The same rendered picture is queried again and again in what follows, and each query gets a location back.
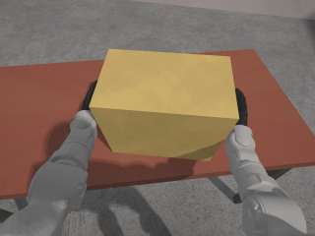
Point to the right robot forearm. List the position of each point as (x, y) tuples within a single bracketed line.
[(246, 168)]

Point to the left robot hand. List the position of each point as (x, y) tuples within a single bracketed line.
[(89, 96)]

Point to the right robot hand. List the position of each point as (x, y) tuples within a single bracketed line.
[(242, 108)]

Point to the table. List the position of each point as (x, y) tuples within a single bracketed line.
[(38, 102)]

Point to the carton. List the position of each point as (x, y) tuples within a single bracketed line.
[(166, 104)]

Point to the left robot forearm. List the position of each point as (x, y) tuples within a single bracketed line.
[(77, 148)]

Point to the robot right upper arm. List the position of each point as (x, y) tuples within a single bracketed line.
[(267, 215)]

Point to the robot left upper arm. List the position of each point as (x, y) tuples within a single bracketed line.
[(58, 190)]

